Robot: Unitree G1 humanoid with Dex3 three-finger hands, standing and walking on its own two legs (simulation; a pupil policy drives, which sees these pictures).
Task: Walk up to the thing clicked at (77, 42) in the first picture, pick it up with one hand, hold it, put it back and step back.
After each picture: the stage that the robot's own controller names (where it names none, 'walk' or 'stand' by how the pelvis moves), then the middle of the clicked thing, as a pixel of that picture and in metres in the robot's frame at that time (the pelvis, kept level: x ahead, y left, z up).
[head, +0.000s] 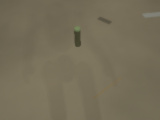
stand; (77, 37) +1.31 +0.11 -0.66
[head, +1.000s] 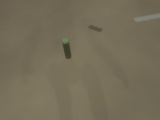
walk; (66, 49) +1.18 +0.29 -0.64
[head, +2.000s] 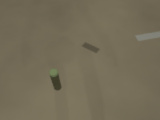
walk; (55, 80) +0.72 +0.31 -0.64
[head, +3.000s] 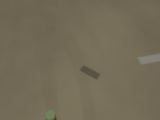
walk; out of the picture +0.39 +0.21 -0.64
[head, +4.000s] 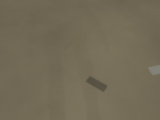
stand; out of the picture +0.28 +0.22 -0.65
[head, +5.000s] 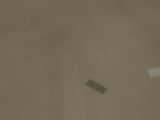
stand; out of the picture +0.28 +0.22 -0.66
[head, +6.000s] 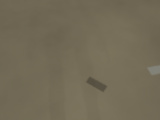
stand; out of the picture +0.30 +0.23 -0.66
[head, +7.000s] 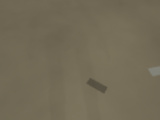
stand; out of the picture +0.29 +0.23 -0.66
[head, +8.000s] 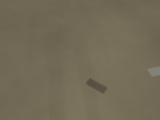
go down; out of the picture +0.28 +0.23 -0.66
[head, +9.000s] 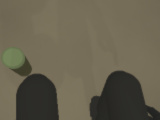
go down; (19, 64) +0.38 +0.23 -0.25
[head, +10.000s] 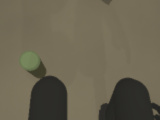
approach; (35, 66) +0.38 +0.22 -0.26
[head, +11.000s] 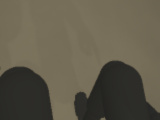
close in; out of the picture +0.36 +0.26 -0.16
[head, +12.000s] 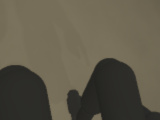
close; out of the picture +0.38 +0.27 -0.16
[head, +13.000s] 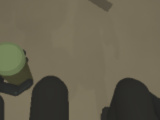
lift; (17, 72) +0.31 +0.24 -0.03
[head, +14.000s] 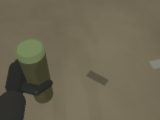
hold; (38, 76) +0.32 +0.16 +0.08
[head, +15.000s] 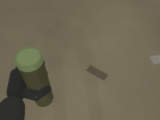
hold; (37, 81) +0.32 +0.17 +0.04
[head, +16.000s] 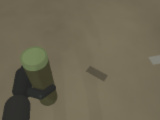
hold; (42, 80) +0.32 +0.16 +0.04
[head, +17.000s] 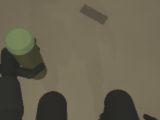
crouch; (30, 59) +0.39 +0.19 -0.05
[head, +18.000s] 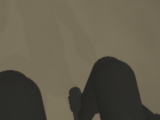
lower; out of the picture +0.40 +0.27 -0.16
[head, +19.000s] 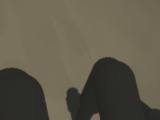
lower; out of the picture +0.39 +0.28 -0.16
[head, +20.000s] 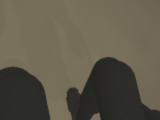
lower; out of the picture +0.39 +0.28 -0.16
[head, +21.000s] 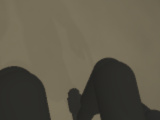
lower; out of the picture +0.37 +0.27 -0.16
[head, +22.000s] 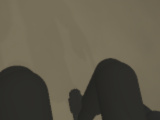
loosen; out of the picture +0.36 +0.26 -0.16
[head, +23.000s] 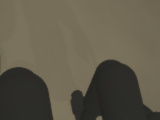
withdraw; out of the picture +0.36 +0.24 -0.16
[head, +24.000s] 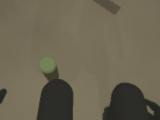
walk; (50, 71) +0.39 +0.19 -0.30
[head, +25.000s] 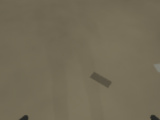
stand; out of the picture +0.30 +0.17 -0.59
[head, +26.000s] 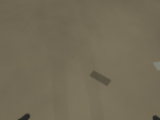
stand; out of the picture +0.32 +0.18 -0.59
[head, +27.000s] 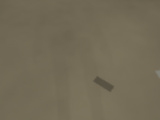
stand; out of the picture +0.33 +0.17 -0.64
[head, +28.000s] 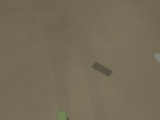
walk; out of the picture +0.35 +0.16 -0.64
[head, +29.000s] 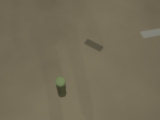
walk; (61, 87) +0.55 +0.16 -0.64
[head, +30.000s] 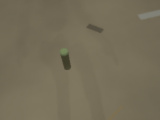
walk; (65, 59) +0.86 +0.25 -0.63
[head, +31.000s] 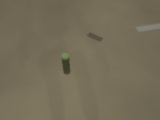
stand; (66, 64) +0.92 +0.21 -0.65
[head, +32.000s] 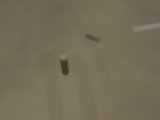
stand; (64, 65) +0.94 +0.22 -0.66
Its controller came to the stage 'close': yes
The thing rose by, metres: 0.68
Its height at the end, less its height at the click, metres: +0.00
